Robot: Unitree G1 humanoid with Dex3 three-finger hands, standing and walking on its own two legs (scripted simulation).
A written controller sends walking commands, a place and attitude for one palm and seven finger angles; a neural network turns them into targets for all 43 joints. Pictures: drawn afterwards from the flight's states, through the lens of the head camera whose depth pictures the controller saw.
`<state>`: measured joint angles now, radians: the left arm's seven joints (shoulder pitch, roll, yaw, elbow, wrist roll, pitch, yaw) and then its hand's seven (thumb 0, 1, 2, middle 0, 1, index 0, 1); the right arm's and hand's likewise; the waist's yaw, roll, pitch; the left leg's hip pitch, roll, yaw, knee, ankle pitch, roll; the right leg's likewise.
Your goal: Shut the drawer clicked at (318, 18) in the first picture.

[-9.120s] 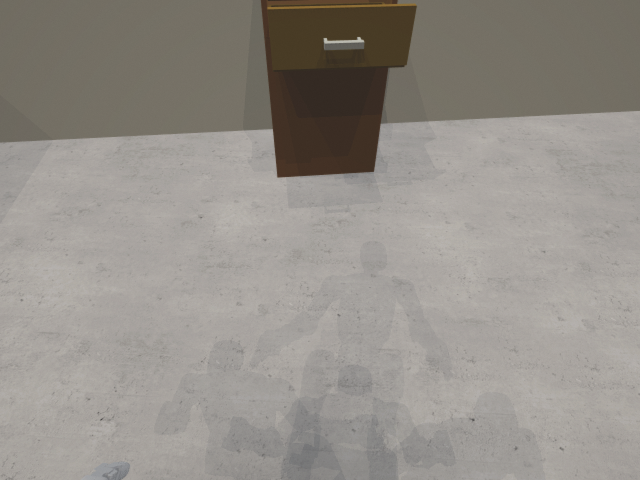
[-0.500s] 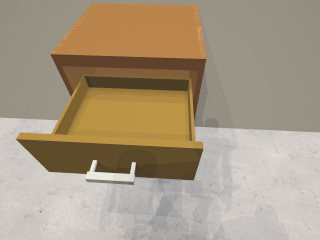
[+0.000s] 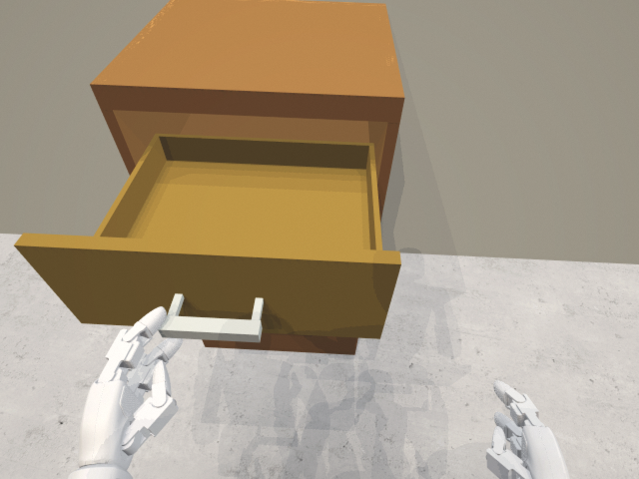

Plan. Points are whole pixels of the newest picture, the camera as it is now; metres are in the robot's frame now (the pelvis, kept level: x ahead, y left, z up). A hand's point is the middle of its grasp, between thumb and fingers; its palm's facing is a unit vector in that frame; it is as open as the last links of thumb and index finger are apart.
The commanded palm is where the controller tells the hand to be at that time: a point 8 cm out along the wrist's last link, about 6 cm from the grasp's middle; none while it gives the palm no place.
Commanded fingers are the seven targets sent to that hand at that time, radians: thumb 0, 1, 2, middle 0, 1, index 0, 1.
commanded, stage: raise the hand and make a fist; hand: left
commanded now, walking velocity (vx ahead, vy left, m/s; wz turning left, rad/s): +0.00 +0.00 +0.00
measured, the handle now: (214, 315) +0.31 +0.15 +0.04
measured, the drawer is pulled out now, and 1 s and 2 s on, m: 0.30 0.30 0.30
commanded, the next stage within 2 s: bring the fist close to the handle in 1.62 s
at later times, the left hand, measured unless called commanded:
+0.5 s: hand (180, 438) +0.17 +0.15 +0.05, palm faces -0.01 -1.00 -0.05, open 4.1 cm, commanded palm +0.11 +0.20 +0.06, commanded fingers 0.00 0.90 0.90 -1.00 -1.17 -1.00 -1.17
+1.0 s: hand (176, 434) +0.15 +0.14 +0.11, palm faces +0.01 -1.00 -0.05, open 3.1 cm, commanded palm +0.10 +0.18 +0.12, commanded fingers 0.00 0.90 0.90 -1.40 -1.60 -1.40 -1.60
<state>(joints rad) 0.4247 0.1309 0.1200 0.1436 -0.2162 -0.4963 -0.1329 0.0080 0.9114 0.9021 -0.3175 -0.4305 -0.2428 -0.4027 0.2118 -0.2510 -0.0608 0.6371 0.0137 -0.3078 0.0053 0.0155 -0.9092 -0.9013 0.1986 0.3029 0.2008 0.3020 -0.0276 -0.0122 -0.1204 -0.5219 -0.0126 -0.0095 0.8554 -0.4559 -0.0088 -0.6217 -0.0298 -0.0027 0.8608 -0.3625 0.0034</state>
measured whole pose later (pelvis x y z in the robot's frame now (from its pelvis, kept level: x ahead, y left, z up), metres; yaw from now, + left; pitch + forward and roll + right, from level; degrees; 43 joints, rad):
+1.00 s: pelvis +0.02 +0.01 -0.02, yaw +2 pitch +7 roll -1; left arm 0.85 0.18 -0.07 -0.63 -0.14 -0.22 -0.11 0.02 0.90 0.90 -1.30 -1.49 -1.30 -1.50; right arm 0.25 -0.19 0.02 0.37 0.06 -0.20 -0.01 0.02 -0.90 -0.90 0.20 0.30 0.20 0.30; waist 0.04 0.05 -0.15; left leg -0.57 -0.01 -0.05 1.01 -0.56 0.00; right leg -0.64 -0.03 -0.05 0.97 -0.45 0.01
